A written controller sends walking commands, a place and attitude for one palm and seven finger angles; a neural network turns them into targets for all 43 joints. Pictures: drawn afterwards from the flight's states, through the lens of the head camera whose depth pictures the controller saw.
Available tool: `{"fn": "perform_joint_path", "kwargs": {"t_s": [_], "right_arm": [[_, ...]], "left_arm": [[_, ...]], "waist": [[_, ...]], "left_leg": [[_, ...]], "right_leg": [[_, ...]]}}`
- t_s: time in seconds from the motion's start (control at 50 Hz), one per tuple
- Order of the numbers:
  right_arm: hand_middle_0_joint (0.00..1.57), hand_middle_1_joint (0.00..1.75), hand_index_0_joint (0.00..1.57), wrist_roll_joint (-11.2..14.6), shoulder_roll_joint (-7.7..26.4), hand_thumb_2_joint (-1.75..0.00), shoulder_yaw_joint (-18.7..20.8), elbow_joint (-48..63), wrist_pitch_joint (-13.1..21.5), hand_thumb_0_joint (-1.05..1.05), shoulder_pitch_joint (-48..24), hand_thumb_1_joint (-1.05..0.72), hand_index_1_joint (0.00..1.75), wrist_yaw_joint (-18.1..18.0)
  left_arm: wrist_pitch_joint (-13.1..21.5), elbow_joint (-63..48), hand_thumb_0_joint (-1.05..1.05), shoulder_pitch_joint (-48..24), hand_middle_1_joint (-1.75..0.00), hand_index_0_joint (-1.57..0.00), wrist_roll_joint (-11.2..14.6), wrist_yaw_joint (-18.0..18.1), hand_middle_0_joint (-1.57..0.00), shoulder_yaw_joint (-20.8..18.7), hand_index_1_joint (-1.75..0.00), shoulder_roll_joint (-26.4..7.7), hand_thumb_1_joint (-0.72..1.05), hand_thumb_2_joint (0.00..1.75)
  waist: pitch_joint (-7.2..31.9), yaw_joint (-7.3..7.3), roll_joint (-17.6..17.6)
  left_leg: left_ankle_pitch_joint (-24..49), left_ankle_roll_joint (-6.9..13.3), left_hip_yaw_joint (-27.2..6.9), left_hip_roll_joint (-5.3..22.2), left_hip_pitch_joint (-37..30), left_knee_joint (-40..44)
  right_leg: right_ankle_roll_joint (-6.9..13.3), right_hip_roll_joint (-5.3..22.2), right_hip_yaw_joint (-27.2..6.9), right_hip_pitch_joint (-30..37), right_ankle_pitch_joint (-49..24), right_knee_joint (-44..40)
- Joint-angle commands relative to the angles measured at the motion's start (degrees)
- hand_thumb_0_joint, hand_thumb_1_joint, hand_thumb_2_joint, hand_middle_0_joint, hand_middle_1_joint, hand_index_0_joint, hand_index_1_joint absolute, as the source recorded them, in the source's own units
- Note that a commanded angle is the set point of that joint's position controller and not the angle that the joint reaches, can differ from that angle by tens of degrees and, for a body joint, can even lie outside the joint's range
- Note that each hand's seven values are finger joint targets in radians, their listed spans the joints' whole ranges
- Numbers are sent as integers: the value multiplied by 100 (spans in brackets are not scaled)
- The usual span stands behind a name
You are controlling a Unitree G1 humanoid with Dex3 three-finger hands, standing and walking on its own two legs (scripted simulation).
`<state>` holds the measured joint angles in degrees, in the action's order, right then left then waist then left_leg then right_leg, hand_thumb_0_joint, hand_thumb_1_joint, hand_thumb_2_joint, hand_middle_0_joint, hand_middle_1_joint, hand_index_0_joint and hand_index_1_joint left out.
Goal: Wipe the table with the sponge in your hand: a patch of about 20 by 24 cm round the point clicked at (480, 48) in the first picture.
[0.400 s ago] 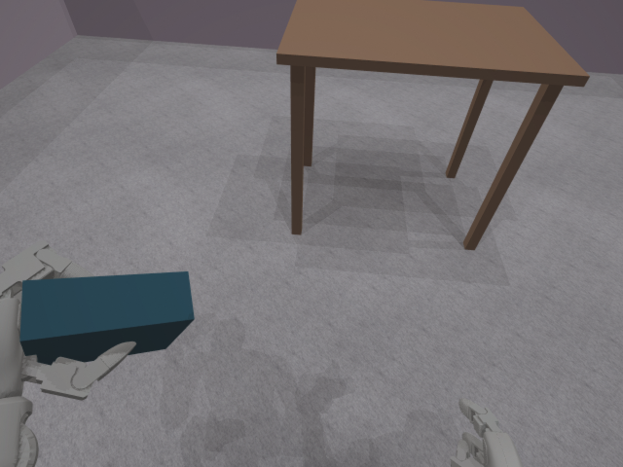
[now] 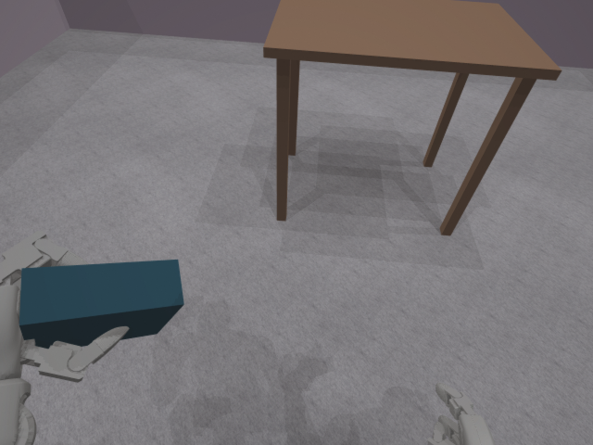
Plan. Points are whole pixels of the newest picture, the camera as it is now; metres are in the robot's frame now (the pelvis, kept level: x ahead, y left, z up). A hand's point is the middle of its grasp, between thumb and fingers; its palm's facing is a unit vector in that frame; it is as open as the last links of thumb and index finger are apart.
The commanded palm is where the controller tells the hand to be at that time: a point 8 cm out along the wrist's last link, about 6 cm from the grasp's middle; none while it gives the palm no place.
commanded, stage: walk to a spot facing it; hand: left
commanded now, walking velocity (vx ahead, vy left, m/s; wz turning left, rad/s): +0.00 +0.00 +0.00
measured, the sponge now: (125, 305) +0.23 +0.20 +0.13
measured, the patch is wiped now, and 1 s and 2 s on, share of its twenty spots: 0.00 0.00 0.00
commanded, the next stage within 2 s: none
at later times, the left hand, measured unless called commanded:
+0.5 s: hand (149, 291) +0.23 +0.17 +0.16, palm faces +0.32 -0.85 -0.41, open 9.2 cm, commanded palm +0.19 +0.22 +0.18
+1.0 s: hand (256, 212) +0.35 +0.08 +0.16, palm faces +0.06 -0.90 -0.43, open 9.2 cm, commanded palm +0.32 +0.13 +0.18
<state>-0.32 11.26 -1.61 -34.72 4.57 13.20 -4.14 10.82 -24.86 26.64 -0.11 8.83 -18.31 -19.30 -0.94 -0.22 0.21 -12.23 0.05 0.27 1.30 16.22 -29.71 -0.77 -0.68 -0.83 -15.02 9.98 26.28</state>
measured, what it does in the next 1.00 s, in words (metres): steps on the spot, turning right: left foot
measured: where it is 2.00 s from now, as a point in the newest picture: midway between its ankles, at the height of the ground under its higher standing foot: outside the picture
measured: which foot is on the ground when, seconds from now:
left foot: down 0.00-0.48, up 0.50-0.84, down 0.86-1.00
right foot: down 0.00-0.86, up 0.88-1.00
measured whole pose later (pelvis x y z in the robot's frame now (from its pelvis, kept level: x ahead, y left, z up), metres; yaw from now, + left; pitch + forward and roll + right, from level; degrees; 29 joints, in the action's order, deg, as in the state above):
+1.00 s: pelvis +0.06 -0.06 +0.00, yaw -24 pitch +0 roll +1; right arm -0.2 10.5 -0.3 -34.7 3.7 14.6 -2.9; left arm 12.8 -24.2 27.8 -0.9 8.3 -20.7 -20.7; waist 2.7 0.3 0.9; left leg -19.8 -2.0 9.4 5.9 9.6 -29.5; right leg 0.2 -0.9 2.7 -30.2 22.4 61.5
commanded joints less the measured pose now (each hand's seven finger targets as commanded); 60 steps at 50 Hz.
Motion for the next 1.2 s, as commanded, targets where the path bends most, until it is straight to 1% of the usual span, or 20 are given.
{"fn": "perform_joint_path", "kwargs": {"t_s": [0.0,0.24,0.36,0.42,0.44,0.46,0.48,0.5,0.54,0.6,0.78,0.82,0.84,0.86,0.96,1.1,1.12,1.14,1.16,1.18], "right_arm": [[20,30,20,39,657,-90,267,929,340,0,-555,-90,30,-62],[20,30,20,79,724,-90,351,1047,291,0,-593,-90,30,-11],[20,30,20,23,699,-90,376,1023,321,0,-549,-90,30,66],[20,30,20,0,731,-90,403,1024,324,0,-583,-90,30,154],[20,30,20,3,705,-90,402,1008,315,0,-584,-90,30,177],[20,30,20,10,610,-90,428,1054,277,0,-607,-90,30,180],[20,30,20,9,688,-90,461,1145,311,0,-884,-90,30,202],[20,30,20,-40,661,-90,404,1068,306,0,-905,-90,30,235],[20,30,20,-93,611,-90,274,881,158,0,-602,-90,30,212],[20,30,20,-75,602,-90,283,833,-43,0,-718,-90,30,201],[20,30,20,37,648,-90,326,961,153,0,-536,-90,30,190],[20,30,20,57,752,-90,375,1004,152,0,-366,-90,30,85],[20,30,20,38,904,-90,423,1049,125,0,-469,-90,30,59],[20,30,20,63,792,-90,400,1037,134,0,-456,-90,30,55],[20,30,20,25,706,-90,363,784,237,0,-473,-90,30,76],[20,30,20,-7,656,-90,351,780,305,0,-411,-90,30,49],[20,30,20,36,613,-90,364,778,281,0,-450,-90,30,82],[20,30,20,80,502,-90,384,771,236,0,-436,-90,30,132],[20,30,20,60,417,-90,371,929,200,0,-657,-90,30,146],[20,30,20,35,508,-90,364,940,161,0,-722,-90,30,174]], "left_arm": [[404,-1325,0,-436,-160,-120,81,100,-120,-573,-160,-878,10,130],[395,-1374,0,-798,-160,-120,109,68,-120,-550,-160,-785,10,130],[407,-1459,0,-807,-160,-120,136,44,-120,-611,-160,-835,10,130],[419,-1504,0,-904,-160,-120,96,-9,-120,-532,-160,-805,10,130],[423,-1428,0,-1032,-160,-120,68,-10,-120,-540,-160,-881,10,130],[392,-1261,0,-1065,-160,-120,47,18,-120,-668,-160,-1098,10,130],[279,-1068,0,-984,-160,-120,104,63,-120,-749,-160,-1155,10,130],[308,-1255,0,-1244,-160,-120,105,84,-120,-559,-160,-1020,10,130],[459,-1062,0,-695,-160,-120,98,41,-120,-705,-160,-1140,10,130],[608,-1196,0,-517,-160,-120,140,11,-120,-963,-160,-1350,10,130],[601,-1190,0,-181,-160,-120,172,106,-120,-745,-160,-1043,10,130],[641,-1346,0,-290,-160,-120,176,79,-120,-717,-160,-992,10,130],[664,-1528,0,-376,-160,-120,165,55,-120,-706,-160,-948,10,130],[699,-1642,0,-523,-160,-120,60,74,-120,-705,-160,-1027,10,130],[551,-1389,0,-728,-160,-120,-51,0,-120,-497,-160,-916,10,130],[449,-1306,0,-872,-160,-120,-16,6,-120,-790,-160,-1239,10,130],[415,-1260,0,-789,-160,-120,-6,15,-120,-860,-160,-1281,10,130],[380,-1300,0,-765,-160,-120,-39,41,-120,-971,-160,-1413,10,130],[401,-1371,0,-667,-160,-120,-7,73,-120,-1256,-160,-1640,10,130],[418,-1272,0,-298,-160,-120,87,88,-120,-1356,-160,-1525,10,130]], "waist": [[616,4,-424],[553,-62,-658],[521,-58,-1351],[474,-111,-964],[361,-129,-346],[306,-158,1393],[93,-306,2100],[-120,-138,1425],[122,-12,450],[643,-27,476],[1131,-37,563],[1059,108,-119],[839,71,-1330],[556,79,-1652],[-412,79,-1260],[407,1,-1390],[701,-98,-822],[1075,-107,334],[1304,-119,1599],[1254,-125,1179]], "left_leg": [[-339,108,-248,368,365,882],[-475,140,-205,947,293,772],[-1794,712,-706,1922,373,1077],[-1758,410,-1,1627,705,191],[-2053,192,399,1175,1019,-740],[-2544,-137,869,338,1736,-2305],[-2553,-268,430,-79,2364,-3680],[-1935,-276,-169,229,2376,-4077],[-1296,-357,-184,311,2214,-4116],[-882,-409,116,279,1770,-3359],[-922,-96,609,78,-259,164],[-915,249,-5,704,-1753,1063],[-1344,629,-1431,1818,-2447,1507],[-1096,1099,-2182,2601,-2249,1712],[-1121,942,-498,2243,-546,1777],[1927,442,1287,1501,-667,-434],[1815,353,1354,1319,-265,-1440],[1012,223,1399,997,659,-2999],[-1766,39,1033,234,2192,-4438],[-2069,23,219,370,2544,-4964]], "right_leg": [[39,213,-164,637,-21,-254],[50,49,-398,-100,-32,601],[-47,-18,252,-586,1672,2070],[52,54,321,-24,1371,1229],[306,315,-303,80,1324,546],[805,1224,-2351,105,1965,-506],[1269,2011,-4352,-113,2419,-1498],[1353,2048,-4244,-242,3137,-1753],[1391,1617,-3477,-160,2586,-1399],[1096,1144,-2161,172,1234,-1125],[1055,809,-2068,39,1419,-662],[575,218,-1522,-1154,1294,514],[294,-335,-746,-2362,1820,1677],[134,-241,-14,-2911,2068,3054],[-13,604,315,-2660,1060,3781],[91,-197,1735,255,508,604],[184,-139,1515,1082,300,345],[627,724,183,1963,50,242],[1305,1965,-2454,2609,-1037,-273],[1468,2405,-2935,2540,-1146,-489]]}}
